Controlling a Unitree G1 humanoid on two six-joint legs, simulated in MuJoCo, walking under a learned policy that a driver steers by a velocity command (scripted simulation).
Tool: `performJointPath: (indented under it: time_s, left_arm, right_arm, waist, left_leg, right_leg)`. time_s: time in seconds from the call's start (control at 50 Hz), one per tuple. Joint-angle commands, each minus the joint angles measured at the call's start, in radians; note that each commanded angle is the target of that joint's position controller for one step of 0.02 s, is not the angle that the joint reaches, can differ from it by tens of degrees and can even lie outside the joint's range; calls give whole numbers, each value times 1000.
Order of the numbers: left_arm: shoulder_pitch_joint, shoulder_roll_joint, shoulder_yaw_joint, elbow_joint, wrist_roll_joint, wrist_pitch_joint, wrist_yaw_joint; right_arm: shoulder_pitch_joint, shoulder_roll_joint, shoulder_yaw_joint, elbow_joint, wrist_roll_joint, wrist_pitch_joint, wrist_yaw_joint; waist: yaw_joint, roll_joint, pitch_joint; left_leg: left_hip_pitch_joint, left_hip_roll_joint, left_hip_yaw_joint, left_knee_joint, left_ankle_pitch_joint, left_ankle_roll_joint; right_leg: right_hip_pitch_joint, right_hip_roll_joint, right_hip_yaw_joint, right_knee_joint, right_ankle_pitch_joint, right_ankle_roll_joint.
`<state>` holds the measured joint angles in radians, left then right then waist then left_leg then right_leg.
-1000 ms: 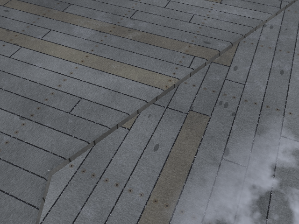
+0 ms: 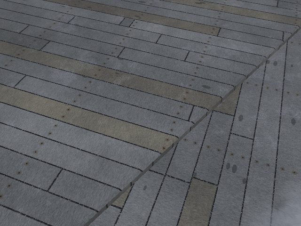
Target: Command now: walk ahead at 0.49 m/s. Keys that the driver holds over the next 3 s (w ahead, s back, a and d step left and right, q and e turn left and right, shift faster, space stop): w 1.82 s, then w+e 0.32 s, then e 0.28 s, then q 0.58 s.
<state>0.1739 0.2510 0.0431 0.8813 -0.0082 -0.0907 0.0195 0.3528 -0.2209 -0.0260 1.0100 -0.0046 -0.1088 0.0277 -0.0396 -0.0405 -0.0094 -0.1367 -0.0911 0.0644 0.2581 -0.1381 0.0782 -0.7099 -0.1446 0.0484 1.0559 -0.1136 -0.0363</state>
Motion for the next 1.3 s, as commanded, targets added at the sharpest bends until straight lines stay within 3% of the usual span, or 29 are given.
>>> performJointPath:
  time_s: [0.02,0.18,0.22,0.26,0.28,0.3,0.32,0.34,0.36,0.4,0.48,0.6,0.7,0.74,0.8,0.82,0.86,0.88,0.9,0.92,0.94,0.96,1.0,1.06,1.18,1.24,1.26,1.28,1.3]
  left_arm:
    - [-10,38,10,-49,5,-6,-2]
    - [-246,35,-2,-133,-14,-22,-46]
    - [-225,55,4,-141,-14,-30,-57]
    - [-53,108,33,-97,-11,-36,-55]
    - [145,171,61,-42,-8,-37,-47]
    - [305,287,88,-15,14,-32,-40]
    - [336,249,77,1,10,-28,-45]
    - [260,169,52,-12,2,-30,-44]
    - [161,128,38,-35,0,-28,-41]
    - [45,70,17,-50,10,-29,-51]
    - [84,91,24,-5,14,-37,-51]
    - [177,118,27,35,7,-17,-22]
    - [267,130,30,85,-5,4,-14]
    - [385,71,13,122,-2,20,-15]
    - [410,142,18,140,-1,40,-11]
    - [361,165,21,130,-5,40,-8]
    - [157,183,20,60,-16,12,-17]
    - [191,39,-9,46,-12,-9,-28]
    - [142,76,2,37,-19,-38,-28]
    - [47,103,16,21,-35,-42,-30]
    - [110,71,12,22,-48,-37,-28]
    - [106,64,18,31,-31,-28,-17]
    - [129,12,9,36,-24,0,-11]
    - [117,-10,-2,34,7,12,-16]
    - [-10,63,19,0,-6,23,-28]
    - [234,128,70,79,-3,27,-25]
    - [340,238,100,94,1,24,-17]
    - [401,284,97,103,6,21,-32]
    - [331,193,72,88,7,7,-39]
  right_arm:
    - [-28,-143,-24,-58,6,-10,-21]
    - [105,-168,-32,-9,23,19,-34]
    - [94,-181,-39,-9,23,29,-37]
    - [51,-185,-38,-21,19,39,-36]
    - [37,-156,-26,-38,7,38,-35]
    - [121,-62,5,-65,-3,21,-28]
    - [164,-31,18,-46,18,-9,-19]
    - [73,-149,-12,-63,43,-27,-16]
    - [-16,-171,-18,-90,50,-34,-17]
    - [-59,-145,-29,-96,22,-15,-30]
    - [-38,-91,-29,-97,17,25,-36]
    - [-246,-67,-26,-159,12,24,-28]
    - [-408,-68,-17,-214,19,17,-7]
    - [-511,-70,-18,-249,23,4,7]
    - [-492,-71,-27,-254,36,-18,25]
    - [-370,-99,-44,-218,41,-18,23]
    - [49,-209,-93,-90,33,15,-8]
    - [117,-260,-102,-58,11,36,-23]
    - [97,-220,-89,-73,-10,46,-35]
    - [0,-158,-65,-92,-21,47,-35]
    - [-84,-143,-62,-97,-8,42,-30]
    - [-138,-104,-55,-111,2,36,-27]
    - [-209,-111,-55,-120,8,40,-27]
    - [-192,-178,-74,-115,7,32,-26]
    - [-103,-199,-82,-76,34,29,-31]
    - [-97,-153,-60,-64,24,42,-36]
    - [-79,-81,-35,-88,7,42,-33]
    - [35,3,-15,-91,21,25,-36]
    - [5,-76,-32,-77,53,7,-29]
  waist:
    - [32,71,65]
    - [-42,91,104]
    - [-16,106,87]
    - [85,119,-15]
    - [164,93,-145]
    - [164,-117,-319]
    - [153,-255,-422]
    - [149,-160,-280]
    - [124,-91,-170]
    - [54,2,-54]
    - [8,-16,-2]
    - [62,-23,40]
    - [111,-18,105]
    - [164,42,95]
    - [132,-46,-29]
    - [53,-71,-115]
    - [-162,-68,-335]
    - [-124,205,-402]
    - [-145,177,-365]
    - [-116,137,-209]
    - [-37,168,-131]
    - [-15,152,-59]
    - [48,168,49]
    - [73,132,54]
    - [60,132,78]
    - [189,83,-4]
    - [202,-172,-58]
    - [150,-385,-175]
    - [143,-215,-124]
  left_leg:
    - [-74,277,-189,-169,109,158]
    - [158,332,-171,-88,109,119]
    - [198,352,-178,-32,190,104]
    - [178,306,-131,170,495,71]
    - [49,248,-85,407,502,39]
    - [-334,112,-19,817,138,-30]
    - [-555,20,-138,1032,-411,-43]
    - [-650,94,-195,1119,-373,-19]
    - [-653,150,-163,1095,-275,-7]
    - [-549,223,-140,966,-141,-12]
    - [-504,239,-120,849,-54,-40]
    - [-558,215,-86,516,202,-62]
    - [-640,198,-77,373,162,-41]
    - [-677,157,-26,316,52,-14]
    - [-393,57,52,182,5,7]
    - [-153,35,60,142,78,32]
    - [475,214,-130,157,170,128]
    - [772,486,-465,167,279,241]
    - [627,520,-547,113,329,273]
    - [461,442,-397,85,357,240]
    - [322,412,-322,44,257,234]
    - [200,373,-293,-2,147,197]
    - [-43,343,-248,-99,-24,163]
    - [-171,336,-171,-104,70,149]
    - [-102,366,-165,-66,-72,91]
    - [-156,282,-77,275,105,20]
    - [-316,176,28,690,-40,-52]
    - [-548,37,-42,1005,-432,-78]
    - [-666,91,-152,1195,-382,-57]
  right_leg:
    - [-11,-16,0,-182,166,16]
    - [9,51,-36,-507,149,1]
    - [71,71,-47,-544,67,-26]
    - [329,133,-99,-578,31,-67]
    - [616,91,-50,-548,64,-112]
    - [1040,-174,342,-562,21,-248]
    - [1166,-283,706,-733,-94,-339]
    - [1056,-239,595,-748,-126,-274]
    - [899,-201,431,-763,-56,-230]
    - [644,-114,242,-843,68,-187]
    - [530,-68,104,-917,202,-203]
    - [586,-44,16,-944,199,-172]
    - [750,-104,38,-923,157,-163]
    - [907,-85,47,-854,263,-147]
    - [946,-76,36,-694,751,-115]
    - [861,-67,14,-589,881,-94]
    - [431,9,-39,-215,582,-20]
    - [15,130,-85,131,-260,29]
    - [-34,120,54,278,-442,20]
    - [-56,70,31,303,-418,12]
    - [-43,31,9,219,-362,22]
    - [-10,8,-1,141,-332,37]
    - [108,2,-34,-9,-335,62]
    - [249,20,-60,-225,-180,51]
    - [326,62,-71,-421,3,-1]
    - [622,120,-109,-467,-58,-35]
    - [757,-86,198,-620,-132,-104]
    - [934,-260,701,-841,-362,-250]
    - [881,-264,749,-879,-515,-253]
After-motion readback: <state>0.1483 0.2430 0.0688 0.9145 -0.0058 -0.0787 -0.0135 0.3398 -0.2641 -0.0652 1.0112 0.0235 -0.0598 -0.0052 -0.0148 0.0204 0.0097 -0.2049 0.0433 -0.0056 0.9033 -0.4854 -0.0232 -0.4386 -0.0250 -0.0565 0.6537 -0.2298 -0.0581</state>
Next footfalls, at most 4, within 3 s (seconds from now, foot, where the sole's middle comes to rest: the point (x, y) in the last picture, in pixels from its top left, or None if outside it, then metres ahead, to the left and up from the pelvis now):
0.28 right None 0.34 -0.16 -0.78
0.70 left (128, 212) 0.59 0.10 -0.78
1.26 right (183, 169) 0.80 -0.17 -0.78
1.78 left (139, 116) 1.13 0.04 -0.73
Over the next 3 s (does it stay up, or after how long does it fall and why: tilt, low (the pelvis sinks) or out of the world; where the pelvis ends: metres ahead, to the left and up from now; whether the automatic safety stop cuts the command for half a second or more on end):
stays up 1.35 -0.07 0.04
